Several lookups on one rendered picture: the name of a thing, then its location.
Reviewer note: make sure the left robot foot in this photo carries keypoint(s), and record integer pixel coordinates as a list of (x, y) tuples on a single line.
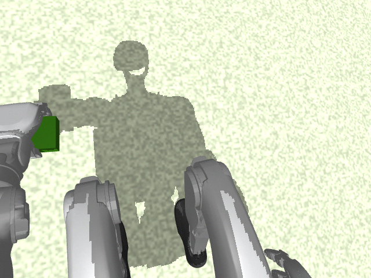
[(124, 250)]

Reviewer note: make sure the right robot hand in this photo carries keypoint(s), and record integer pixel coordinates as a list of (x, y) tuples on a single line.
[(293, 269)]

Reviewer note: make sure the left robot arm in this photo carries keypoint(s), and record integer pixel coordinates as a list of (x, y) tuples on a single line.
[(15, 151)]

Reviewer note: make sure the right robot foot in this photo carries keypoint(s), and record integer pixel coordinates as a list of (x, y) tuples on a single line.
[(182, 224)]

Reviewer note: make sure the small box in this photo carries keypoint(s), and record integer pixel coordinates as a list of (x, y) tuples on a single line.
[(47, 137)]

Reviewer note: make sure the left robot hand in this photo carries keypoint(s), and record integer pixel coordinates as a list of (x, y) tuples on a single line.
[(24, 118)]

